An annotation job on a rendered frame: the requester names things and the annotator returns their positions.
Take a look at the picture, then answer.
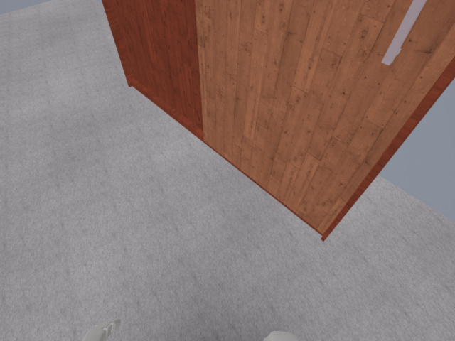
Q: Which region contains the handle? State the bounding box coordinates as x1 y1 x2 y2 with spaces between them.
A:
382 0 427 65

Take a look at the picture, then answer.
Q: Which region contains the wardrobe door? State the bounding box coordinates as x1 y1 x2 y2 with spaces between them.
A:
195 0 455 234
112 0 203 131

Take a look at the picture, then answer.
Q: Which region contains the left robot hand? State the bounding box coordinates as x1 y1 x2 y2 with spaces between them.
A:
82 318 121 341

